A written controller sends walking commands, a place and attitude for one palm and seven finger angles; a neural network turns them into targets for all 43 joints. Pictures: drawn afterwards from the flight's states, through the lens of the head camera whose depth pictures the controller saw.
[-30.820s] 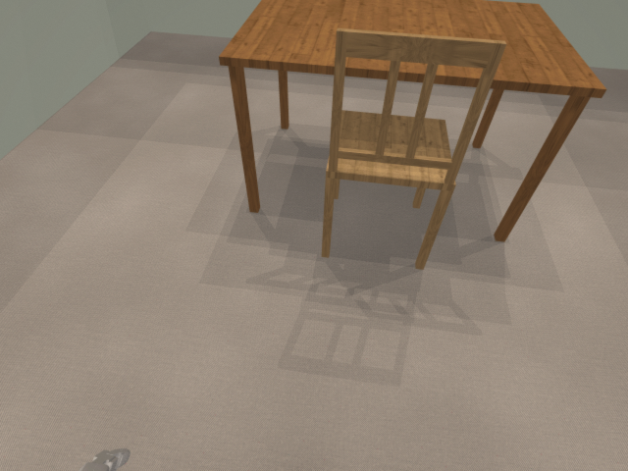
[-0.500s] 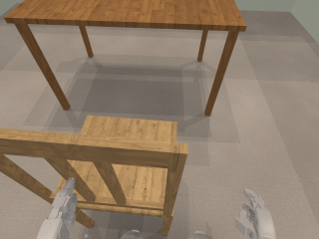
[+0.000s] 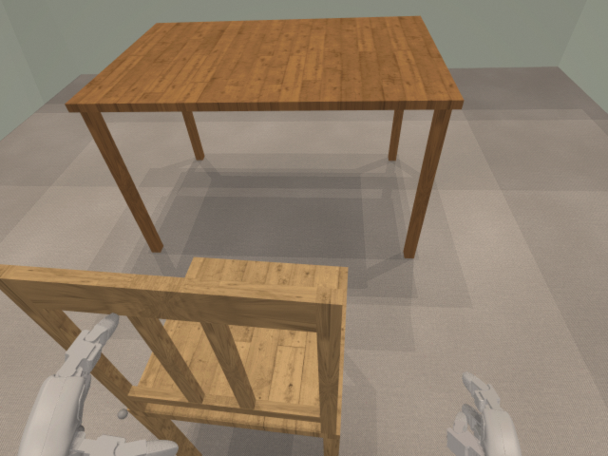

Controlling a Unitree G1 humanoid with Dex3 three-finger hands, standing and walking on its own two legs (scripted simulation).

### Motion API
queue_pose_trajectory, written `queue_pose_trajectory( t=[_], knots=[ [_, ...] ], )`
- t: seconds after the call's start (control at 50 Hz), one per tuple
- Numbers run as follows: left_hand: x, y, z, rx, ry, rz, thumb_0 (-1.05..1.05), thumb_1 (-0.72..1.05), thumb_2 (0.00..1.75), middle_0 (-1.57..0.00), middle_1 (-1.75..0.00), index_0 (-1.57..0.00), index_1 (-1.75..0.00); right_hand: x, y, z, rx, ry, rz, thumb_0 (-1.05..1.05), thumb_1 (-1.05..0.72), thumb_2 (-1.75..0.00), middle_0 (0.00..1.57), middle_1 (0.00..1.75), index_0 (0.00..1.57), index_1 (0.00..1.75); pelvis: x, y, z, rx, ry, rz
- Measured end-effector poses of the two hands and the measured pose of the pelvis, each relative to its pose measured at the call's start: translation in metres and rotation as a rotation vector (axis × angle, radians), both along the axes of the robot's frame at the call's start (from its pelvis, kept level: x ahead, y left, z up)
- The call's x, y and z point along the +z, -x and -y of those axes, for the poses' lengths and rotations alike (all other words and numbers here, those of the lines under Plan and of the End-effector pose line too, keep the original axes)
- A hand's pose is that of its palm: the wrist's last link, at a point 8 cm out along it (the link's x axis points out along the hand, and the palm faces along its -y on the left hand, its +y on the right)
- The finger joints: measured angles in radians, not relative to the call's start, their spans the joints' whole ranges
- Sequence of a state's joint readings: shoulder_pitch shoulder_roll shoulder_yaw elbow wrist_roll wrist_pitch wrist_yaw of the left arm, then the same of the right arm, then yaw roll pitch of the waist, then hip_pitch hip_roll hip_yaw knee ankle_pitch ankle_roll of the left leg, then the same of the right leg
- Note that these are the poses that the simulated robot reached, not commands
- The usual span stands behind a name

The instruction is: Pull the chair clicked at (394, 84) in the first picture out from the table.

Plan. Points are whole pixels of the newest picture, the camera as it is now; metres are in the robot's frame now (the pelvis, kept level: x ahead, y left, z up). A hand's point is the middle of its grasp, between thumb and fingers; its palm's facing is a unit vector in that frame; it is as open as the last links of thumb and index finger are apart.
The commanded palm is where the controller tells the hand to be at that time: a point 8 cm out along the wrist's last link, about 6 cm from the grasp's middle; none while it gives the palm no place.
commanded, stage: draw the hand back to the body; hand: left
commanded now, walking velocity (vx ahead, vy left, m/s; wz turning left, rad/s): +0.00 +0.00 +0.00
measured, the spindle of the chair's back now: (172, 362) +0.26 +0.24 -0.05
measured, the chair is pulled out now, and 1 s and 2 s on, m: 0.60 0.60 0.60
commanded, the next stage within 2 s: step back with the hand held close in 0.82 s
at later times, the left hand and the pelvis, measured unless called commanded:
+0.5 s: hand (42, 272) +0.22 +0.26 +0.22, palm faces +0.54 -0.71 -0.44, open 8.3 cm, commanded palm +0.16 +0.29 +0.21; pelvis +0.02 -0.01 +0.03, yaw +0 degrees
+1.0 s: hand (65, 273) +0.25 +0.27 +0.19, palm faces +0.46 -0.77 -0.44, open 7.4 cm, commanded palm +0.18 +0.30 +0.21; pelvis +0.04 +0.00 +0.03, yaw -1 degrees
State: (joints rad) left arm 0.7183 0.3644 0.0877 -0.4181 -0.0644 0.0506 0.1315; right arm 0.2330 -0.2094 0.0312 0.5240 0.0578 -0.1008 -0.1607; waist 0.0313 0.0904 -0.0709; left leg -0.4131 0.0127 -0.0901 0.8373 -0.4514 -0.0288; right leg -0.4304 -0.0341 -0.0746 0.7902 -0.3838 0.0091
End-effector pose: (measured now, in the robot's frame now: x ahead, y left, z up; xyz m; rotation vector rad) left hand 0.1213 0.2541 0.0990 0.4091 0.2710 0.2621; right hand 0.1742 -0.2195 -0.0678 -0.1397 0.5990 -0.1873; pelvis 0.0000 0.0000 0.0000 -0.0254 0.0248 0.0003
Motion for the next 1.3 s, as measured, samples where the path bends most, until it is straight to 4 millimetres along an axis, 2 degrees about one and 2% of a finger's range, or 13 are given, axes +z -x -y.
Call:
queue_pose_trajectory(
  t=[0.1, 0.32, 0.36, 0.46, 0.5, 0.56, 0.66, 0.7, 0.78, 0.86, 0.96, 1.12, 1.3],
  knots=[
    [0.012, -0.002, -0.009, 0.05, -0.029, 0.01, 0.0, -0.02, 0.46, -0.08, -0.11, -0.31, -0.23, 0.009, -0.005, 0.002, 0.044, 0.021, 0.002, 0.01, -0.9, -0.9, 0.2, 0.3, 0.2, 0.3, 0.009, -0.003, 0.004, 0.005, -0.003, 0.041],
    [0.06, -0.011, -0.03, 0.168, -0.137, 0.134, 0.0, 0.37, 0.65, -0.14, -0.19, -0.37, -0.33, 0.011, -0.025, 0.004, 0.121, 0.02, 0.005, 0.01, -0.9, -0.9, 0.2, 0.3, 0.2, 0.3, 0.022, -0.013, 0.009, 0.015, -0.014, 0.084],
    [0.075, -0.017, -0.031, 0.182, -0.155, 0.204, 0.01, 0.44, 0.68, -0.15, -0.21, -0.35, -0.32, 0.011, -0.028, 0.004, 0.134, 0.019, 0.003, 0.01, -0.9, -0.9, 0.2, 0.3, 0.2, 0.3, 0.023, -0.015, 0.01, 0.017, -0.017, 0.088],
    [0.129, -0.042, -0.031, 0.165, -0.23, 0.445, 0.01, 0.62, 0.77, -0.17, -0.25, -0.28, -0.31, 0.013, -0.036, 0.006, 0.137, 0.005, 0.005, 0.01, -0.9, -0.9, 0.2, 0.3, 0.2, 0.3, 0.026, -0.021, 0.013, 0.013, -0.021, 0.094],
    [0.142, -0.051, -0.032, 0.153, -0.252, 0.504, 0.01, 0.69, 0.8, -0.18, -0.26, -0.26, -0.3, 0.013, -0.038, 0.008, 0.117, -0.009, 0.004, 0.01, -0.9, -0.9, 0.2, 0.3, 0.2, 0.3, 0.027, -0.023, 0.013, 0.006, -0.023, 0.092],
    [0.137, -0.065, -0.035, 0.143, -0.24, 0.484, 0.01, 0.77, 0.84, -0.19, -0.28, -0.23, -0.3, 0.013, -0.038, 0.014, 0.075, -0.033, -0.014, 0.01, -0.9, -0.9, 0.2, 0.3, 0.2, 0.3, 0.028, -0.026, 0.013, -0.006, -0.024, 0.083],
    [0.094, -0.075, -0.031, 0.118, -0.151, 0.311, 0.01, 0.85, 0.88, -0.2, -0.29, -0.21, -0.3, 0.009, -0.03, 0.027, 0.026, -0.02, -0.079, 0.01, -0.9, -0.9, 0.2, 0.3, 0.2, 0.3, 0.03, -0.03, 0.013, -0.019, -0.021, 0.069],
    [0.087, -0.074, -0.027, 0.105, -0.132, 0.281, 0.01, 0.86, 0.89, -0.2, -0.3, -0.21, -0.3, 0.009, -0.026, 0.031, 0.021, 0.004, -0.104, 0.01, -0.9, -0.9, 0.2, 0.3, 0.2, 0.3, 0.03, -0.033, 0.012, -0.02, -0.019, 0.066],
    [0.105, -0.071, -0.026, 0.087, -0.169, 0.345, 0.02, 0.88, 0.9, -0.2, -0.3, -0.22, -0.3, 0.009, -0.024, 0.033, 0.022, 0.036, -0.127, 0.01, -0.9, -0.9, 0.2, 0.3, 0.2, 0.3, 0.031, -0.038, 0.009, -0.015, -0.014, 0.066],
    [0.124, -0.072, -0.036, 0.104, -0.22, 0.412, 0.02, 0.88, 0.9, -0.21, -0.3, -0.22, -0.3, 0.008, -0.029, 0.026, 0.018, 0.025, -0.123, 0.01, -0.9, -0.9, 0.2, 0.3, 0.2, 0.3, 0.032, -0.041, 0.005, -0.014, -0.011, 0.07],
    [0.111, -0.08, -0.05, 0.145, -0.19, 0.374, 0.02, 0.89, 0.9, -0.21, -0.3, -0.21, -0.3, 0.008, -0.038, 0.011, 0.021, -0.01, -0.111, 0.01, -0.9, -0.9, 0.2, 0.3, 0.2, 0.3, 0.032, -0.041, -0.001, -0.02, -0.013, 0.068],
    [0.111, -0.088, -0.044, 0.018, -0.197, 0.356, 0.02, 0.89, 0.9, -0.21, -0.3, -0.21, -0.3, 0.015, -0.034, -0.002, 0.022, -0.006, -0.139, 0.01, -0.9, -0.9, 0.2, 0.3, 0.2, 0.3, 0.034, -0.028, -0.014, -0.029, -0.014, 0.039],
    [0.117, -0.058, -0.052, -0.017, -0.301, 0.292, 0.02, 0.89, 0.9, -0.21, -0.3, -0.21, -0.3, 0.006, -0.002, -0.002, -0.03, -0.023, -0.206, 0.01, -0.9, -0.9, 0.2, 0.3, 0.2, 0.3, 0.033, -0.01, -0.016, -0.029, -0.03, 0.022]
  ],
)
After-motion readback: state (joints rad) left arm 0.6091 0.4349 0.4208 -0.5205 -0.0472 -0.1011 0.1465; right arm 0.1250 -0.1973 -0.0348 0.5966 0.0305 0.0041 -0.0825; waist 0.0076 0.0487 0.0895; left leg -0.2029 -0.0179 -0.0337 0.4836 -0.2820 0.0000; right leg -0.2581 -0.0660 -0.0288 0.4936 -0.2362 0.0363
